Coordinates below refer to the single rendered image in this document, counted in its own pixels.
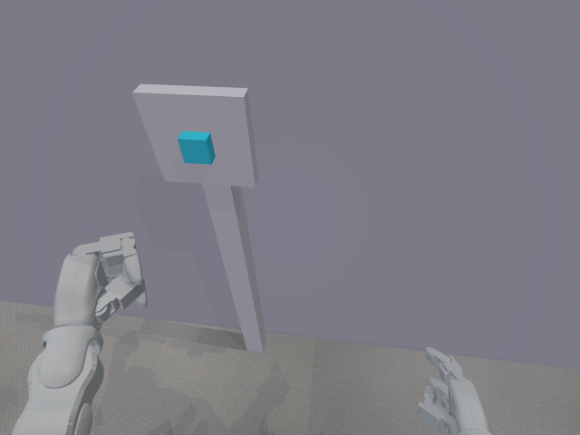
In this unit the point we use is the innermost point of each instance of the left robot forearm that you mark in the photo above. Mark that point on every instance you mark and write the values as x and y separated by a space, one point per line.
62 382

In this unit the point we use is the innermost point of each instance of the button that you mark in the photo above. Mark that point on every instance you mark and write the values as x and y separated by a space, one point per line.
196 147

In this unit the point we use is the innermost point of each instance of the robot right hand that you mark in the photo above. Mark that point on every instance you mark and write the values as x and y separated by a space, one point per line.
461 407

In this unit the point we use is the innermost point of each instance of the panel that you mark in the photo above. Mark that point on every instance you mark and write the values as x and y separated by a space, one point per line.
166 111

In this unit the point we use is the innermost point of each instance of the robot left hand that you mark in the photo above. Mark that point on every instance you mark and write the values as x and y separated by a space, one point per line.
83 280

